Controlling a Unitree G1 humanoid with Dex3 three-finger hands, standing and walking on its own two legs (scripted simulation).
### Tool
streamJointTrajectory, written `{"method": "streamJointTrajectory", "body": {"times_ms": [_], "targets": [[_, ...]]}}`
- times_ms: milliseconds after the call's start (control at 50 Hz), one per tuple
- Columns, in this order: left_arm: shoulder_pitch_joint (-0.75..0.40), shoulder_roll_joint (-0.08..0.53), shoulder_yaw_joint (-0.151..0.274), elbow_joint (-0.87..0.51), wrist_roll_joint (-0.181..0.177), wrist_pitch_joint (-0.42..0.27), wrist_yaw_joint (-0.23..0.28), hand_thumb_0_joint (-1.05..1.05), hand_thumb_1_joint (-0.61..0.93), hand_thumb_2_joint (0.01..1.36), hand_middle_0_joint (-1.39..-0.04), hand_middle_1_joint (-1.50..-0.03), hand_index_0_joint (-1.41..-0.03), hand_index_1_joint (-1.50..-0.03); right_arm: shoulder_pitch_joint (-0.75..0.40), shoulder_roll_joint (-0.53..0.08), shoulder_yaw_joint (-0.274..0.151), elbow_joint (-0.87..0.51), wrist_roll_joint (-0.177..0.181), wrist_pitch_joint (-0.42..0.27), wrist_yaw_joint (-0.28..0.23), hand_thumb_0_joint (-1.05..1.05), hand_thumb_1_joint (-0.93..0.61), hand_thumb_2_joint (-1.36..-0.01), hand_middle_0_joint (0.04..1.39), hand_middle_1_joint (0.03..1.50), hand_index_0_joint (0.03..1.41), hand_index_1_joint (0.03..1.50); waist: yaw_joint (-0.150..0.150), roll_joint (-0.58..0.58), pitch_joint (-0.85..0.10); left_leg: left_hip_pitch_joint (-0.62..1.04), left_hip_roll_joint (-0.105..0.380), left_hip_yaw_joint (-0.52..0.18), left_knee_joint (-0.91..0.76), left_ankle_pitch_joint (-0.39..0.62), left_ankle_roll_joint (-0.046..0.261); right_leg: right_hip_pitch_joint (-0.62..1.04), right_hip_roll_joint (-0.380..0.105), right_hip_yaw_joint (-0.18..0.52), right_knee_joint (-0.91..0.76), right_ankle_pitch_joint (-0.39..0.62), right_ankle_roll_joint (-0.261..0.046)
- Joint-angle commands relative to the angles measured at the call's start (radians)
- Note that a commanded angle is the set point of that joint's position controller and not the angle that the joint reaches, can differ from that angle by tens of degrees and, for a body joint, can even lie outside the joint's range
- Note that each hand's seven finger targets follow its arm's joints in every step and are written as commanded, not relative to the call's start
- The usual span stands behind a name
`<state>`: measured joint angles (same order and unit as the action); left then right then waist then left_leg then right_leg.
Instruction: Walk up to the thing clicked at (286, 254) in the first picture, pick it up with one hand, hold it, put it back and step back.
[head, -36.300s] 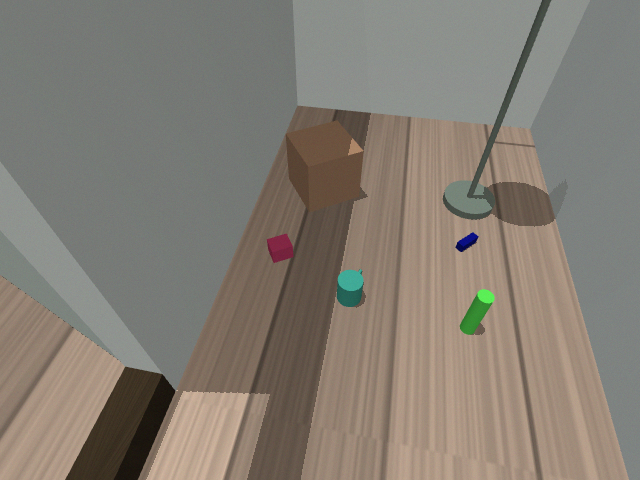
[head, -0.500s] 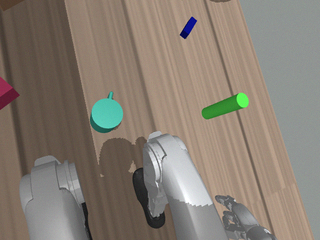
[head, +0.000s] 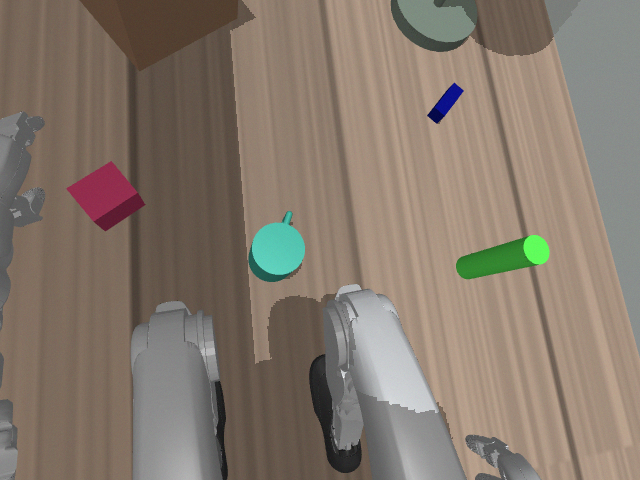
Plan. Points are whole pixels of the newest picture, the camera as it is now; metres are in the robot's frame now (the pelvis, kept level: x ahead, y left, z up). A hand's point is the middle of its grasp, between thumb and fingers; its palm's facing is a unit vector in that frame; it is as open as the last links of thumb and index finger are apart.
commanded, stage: home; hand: left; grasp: from above
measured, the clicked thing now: (108, 197) +0.52 +0.30 -0.36
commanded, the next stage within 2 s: none
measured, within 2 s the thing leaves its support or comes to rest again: neither
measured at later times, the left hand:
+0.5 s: hand out of the picture +0.28 +0.26 +0.09, palm faces +0.00 -0.89 -0.46, open 7.4 cm
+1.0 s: hand out of the picture +0.22 +0.22 +0.27, palm faces +0.22 -0.95 -0.21, open 7.4 cm
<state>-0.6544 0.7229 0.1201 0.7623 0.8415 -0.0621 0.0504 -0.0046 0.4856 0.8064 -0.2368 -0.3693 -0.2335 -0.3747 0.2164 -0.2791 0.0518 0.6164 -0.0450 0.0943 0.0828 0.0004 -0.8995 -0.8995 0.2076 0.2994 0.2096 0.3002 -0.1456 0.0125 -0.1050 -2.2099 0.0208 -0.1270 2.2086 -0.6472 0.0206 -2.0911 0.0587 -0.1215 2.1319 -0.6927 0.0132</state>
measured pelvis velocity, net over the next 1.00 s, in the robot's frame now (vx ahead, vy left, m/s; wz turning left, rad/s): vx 0.08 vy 0.01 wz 0.17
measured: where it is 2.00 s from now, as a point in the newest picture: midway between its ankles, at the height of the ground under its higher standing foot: (275, 442)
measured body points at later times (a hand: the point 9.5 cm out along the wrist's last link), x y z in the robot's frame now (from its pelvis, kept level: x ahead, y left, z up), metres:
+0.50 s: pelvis +0.02 +0.00 +0.19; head +0.15 +0.05 +0.62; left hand +0.28 +0.30 +0.12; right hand +0.25 -0.21 +0.10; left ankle +0.08 +0.12 -0.36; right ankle +0.09 -0.12 -0.36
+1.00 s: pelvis +0.08 +0.01 +0.32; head +0.10 +0.02 +0.77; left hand +0.21 +0.27 +0.29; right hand +0.27 -0.21 +0.25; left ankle +0.08 +0.12 -0.36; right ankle +0.09 -0.12 -0.36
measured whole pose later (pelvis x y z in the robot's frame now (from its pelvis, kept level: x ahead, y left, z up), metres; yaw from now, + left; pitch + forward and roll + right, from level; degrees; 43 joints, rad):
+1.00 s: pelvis +0.08 +0.01 +0.32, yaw +10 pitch +12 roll -3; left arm 0.49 0.22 0.04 -0.12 -0.07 0.45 0.05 0.01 0.90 0.90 -0.20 -0.30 -0.20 -0.30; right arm 0.31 -0.22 0.05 0.51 0.02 -0.18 -0.18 0.01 -0.90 -0.90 0.20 0.30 0.21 0.30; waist -0.06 0.06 -0.18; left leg -0.76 0.01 -0.06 1.02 -0.47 0.01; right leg -0.66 0.03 -0.05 0.94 -0.49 0.00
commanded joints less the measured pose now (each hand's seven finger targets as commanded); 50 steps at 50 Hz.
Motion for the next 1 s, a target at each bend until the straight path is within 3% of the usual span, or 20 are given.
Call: {"method": "streamJointTrajectory", "body": {"times_ms": [0, 40, 80, 180, 240, 320, 380, 460, 480, 540, 580, 660, 720, 740, 900, 980], "targets": [[-0.143, 0.152, 0.007, -0.295, -0.154, 0.067, 0.004, 0.0, 0.899, 0.899, -0.2, -0.297, -0.199, -0.297, 0.124, -0.212, -0.113, -0.049, 0.031, -0.034, -0.029, 0.0, -0.898, -0.9, 0.201, 0.3, 0.201, 0.3, 0.026, 0.305, -0.712, 0.725, 0.024, 0.007, -0.417, 0.097, 0.02, 0.353, 0.017, -0.002, -0.326, 0.181, -0.05], [-0.068, 0.109, -0.007, -0.318, -0.212, 0.096, -0.01, 0.0, 0.899, 0.899, -0.2, -0.297, -0.199, -0.297, 0.088, -0.211, -0.121, -0.056, 0.043, -0.047, -0.037, 0.0, -0.898, -0.9, 0.2, 0.3, 0.2, 0.3, 0.028, 0.258, -0.664, 0.737, 0.027, -0.014, -0.488, 0.024, 0.02, 0.393, 0.014, -0.003, -0.364, 0.156, -0.042], [-0.014, 0.059, -0.027, -0.367, -0.273, 0.116, -0.02, 0.0, 0.9, 0.899, -0.2, -0.297, -0.2, -0.298, 0.068, -0.201, -0.122, -0.074, 0.052, -0.063, -0.046, 0.0, -0.899, -0.9, 0.2, 0.3, 0.2, 0.3, 0.02, 0.217, -0.66, 0.769, 0.023, -0.013, -0.531, 0.018, 0.02, 0.449, 0.01, 0.003, -0.414, 0.159, -0.039], [0.109, -0.004, -0.008, -0.441, -0.394, 0.152, -0.008, 0.0, 0.9, 0.899, -0.2, -0.298, -0.2, -0.298, -0.009, -0.172, -0.112, -0.098, 0.071, -0.11, -0.076, 0.0, -0.899, -0.9, 0.2, 0.3, 0.2, 0.3, 0.042, 0.186, -0.574, 0.88, 0.017, -0.019, -0.647, 0.025, 0.012, 0.541, -0.002, 0.023, -0.516, 0.162, -0.037], [0.182, -0.035, 0.012, -0.499, -0.462, 0.172, 0.009, 0.0, 0.9, 0.899, -0.2, -0.298, -0.2, -0.298, -0.042, -0.154, -0.106, -0.118, 0.078, -0.14, -0.095, 0.0, -0.899, -0.9, 0.2, 0.3, 0.2, 0.3, 0.057, 0.179, -0.593, 0.951, 0.006, 0.004, -0.695, 0.065, 0.01, 0.638, -0.008, 0.042, -0.587, 0.179, -0.039], [0.324, -0.127, -0.005, -0.532, -0.558, 0.213, 0.018, 0.0, 0.9, 0.901, -0.2, -0.299, -0.2, -0.299, -0.067, -0.134, -0.1, -0.139, 0.085, -0.171, -0.118, 0.0, -0.899, -0.9, 0.2, 0.3, 0.2, 0.3, 0.052, 0.148, -0.55, 1.023, -0.001, 0.021, -0.774, 0.085, 0.009, 0.749, -0.01, 0.059, -0.693, 0.183, -0.038], [0.408, -0.134, 0.015, -0.615, -0.634, 0.249, 0.025, 0.0, 0.901, 0.902, -0.2, -0.3, -0.2, -0.3, -0.08, -0.124, -0.094, -0.161, 0.091, -0.186, -0.132, 0.0, -0.899, -0.9, 0.2, 0.3, 0.2, 0.3, 0.072, 0.141, -0.555, 1.104, -0.003, 0.027, -0.844, 0.102, 0.009, 0.856, -0.011, 0.071, -0.773, 0.195, -0.038], [0.528, -0.193, 0.013, -0.679, -0.732, 0.298, 0.031, 0.0, 0.9, 0.9, -0.2, -0.299, -0.2, -0.299, -0.078, -0.106, -0.083, -0.176, 0.094, -0.209, -0.158, 0.0, -0.9, -0.9, 0.2, 0.3, 0.2, 0.3, 0.061, 0.113, -0.509, 1.201, -0.005, 0.03, -0.937, 0.128, 0.009, 0.978, -0.013, 0.08, -0.882, 0.219, -0.034], [0.566, -0.195, 0.025, -0.686, -0.749, 0.311, 0.037, 0.0, 0.9, 0.9, -0.2, -0.299, -0.2, -0.299, -0.072, -0.097, -0.079, -0.176, 0.094, -0.215, -0.167, 0.0, -0.9, -0.9, 0.2, 0.3, 0.2, 0.3, 0.066, 0.1, -0.496, 1.217, -0.007, 0.045, -0.951, 0.162, 0.01, 1.024, -0.013, 0.085, -0.916, 0.243, -0.033], [0.639, -0.248, 0.007, -0.734, -0.799, 0.343, 0.043, 0.0, 0.9, 0.9, -0.2, -0.299, -0.2, -0.299, -0.051, -0.083, -0.065, -0.175, 0.093, -0.233, -0.19, 0.0, -0.9, -0.9, 0.2, 0.3, 0.2, 0.3, 0.06, 0.096, -0.426, 1.282, -0.008, 0.046, -1.028, 0.183, 0.008, 1.103, -0.017, 0.091, -0.998, 0.26, -0.032], [0.682, -0.279, 0.009, -0.768, -0.828, 0.362, 0.045, 0.0, 0.9, 0.9, -0.2, -0.299, -0.2, -0.299, -0.03, -0.075, -0.058, -0.173, 0.094, -0.247, -0.208, 0.0, -0.9, -0.9, 0.2, 0.3, 0.2, 0.3, 0.056, 0.093, -0.404, 1.334, -0.007, 0.049, -1.07, 0.228, 0.007, 1.16, -0.017, 0.089, -1.045, 0.295, -0.033], [0.815, -0.318, 0.02, -0.821, -0.869, 0.396, 0.045, 0.0, 0.9, 0.9, -0.2, -0.299, -0.2, -0.299, -0.006, -0.067, -0.048, -0.182, 0.086, -0.273, -0.239, 0.0, -0.9, -0.9, 0.2, 0.3, 0.2, 0.3, 0.077, 0.112, -0.339, 1.444, -0.004, 0.037, -1.171, 0.282, -0.004, 1.246, -0.018, 0.082, -1.122, 0.337, -0.034], [0.885, -0.356, 0.001, -0.891, -0.895, 0.416, 0.039, 0.0, 0.9, 0.9, -0.2, -0.299, -0.2, -0.299, 0.014, -0.056, -0.043, -0.198, 0.08, -0.29, -0.256, 0.0, -0.9, -0.9, 0.2, 0.299, 0.2, 0.299, 0.07, 0.11, -0.297, 1.506, -0.006, 0.046, -1.232, 0.319, -0.005, 1.328, -0.015, 0.075, -1.193, 0.375, -0.031], [0.927, -0.357, 0.01, -0.912, -0.902, 0.425, 0.038, 0.0, 0.9, 0.9, -0.2, -0.299, -0.2, -0.299, 0.023, -0.058, -0.043, -0.209, 0.081, -0.295, -0.261, 0.0, -0.9, -0.9, 0.2, 0.299, 0.2, 0.299, 0.085, 0.103, -0.292, 1.524, -0.008, 0.048, -1.255, 0.323, -0.005, 1.354, -0.016, 0.071, -1.212, 0.377, -0.031], [1.127, -0.409, -0.035, -1.041, -0.905, 0.47, 0.014, 0.0, 0.9, 0.9, -0.2, -0.3, -0.2, -0.3, 0.026, -0.049, -0.047, -0.256, 0.07, -0.329, -0.28, 0.0, -0.901, -0.899, 0.2, 0.299, 0.2, 0.299, 0.086, 0.049, -0.159, 1.6, -0.013, 0.058, -1.352, 0.374, 0.0, 1.451, -0.01, 0.054, -1.327, 0.41, -0.026], [1.145, -0.402, -0.035, -1.088, -0.9, 0.478, -0.003, 0.0, 0.9, 0.9, -0.2, -0.3, -0.2, -0.3, 0.02, -0.055, -0.055, -0.266, 0.063, -0.345, -0.283, 0.0, -0.901, -0.899, 0.2, 0.299, 0.2, 0.299, 0.09, 0.037, -0.13, 1.618, -0.018, 0.069, -1.366, 0.388, 0.002, 1.463, -0.011, 0.051, -1.349, 0.411, -0.024]]}}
